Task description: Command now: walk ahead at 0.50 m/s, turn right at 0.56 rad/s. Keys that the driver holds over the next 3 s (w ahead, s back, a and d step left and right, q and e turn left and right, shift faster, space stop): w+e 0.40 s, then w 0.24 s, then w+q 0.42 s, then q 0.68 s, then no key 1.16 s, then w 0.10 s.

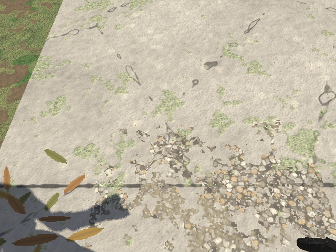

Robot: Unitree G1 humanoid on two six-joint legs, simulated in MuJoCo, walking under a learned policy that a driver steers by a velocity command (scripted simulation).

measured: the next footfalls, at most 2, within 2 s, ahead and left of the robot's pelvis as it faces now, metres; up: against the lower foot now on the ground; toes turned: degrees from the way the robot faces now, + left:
left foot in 0.12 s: +0.25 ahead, +0.14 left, +0.00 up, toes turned -8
right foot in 0.64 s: +0.46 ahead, -0.19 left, +0.00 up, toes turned -22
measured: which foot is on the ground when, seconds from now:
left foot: up 0.00-0.10, down 0.12-0.64, up 0.66-1.00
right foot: down 0.00-0.12, up 0.14-0.62, down 0.64-1.00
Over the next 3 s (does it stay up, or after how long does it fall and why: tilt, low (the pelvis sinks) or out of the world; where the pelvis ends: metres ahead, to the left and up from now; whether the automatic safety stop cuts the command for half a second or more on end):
stays up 0.79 -0.10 -0.01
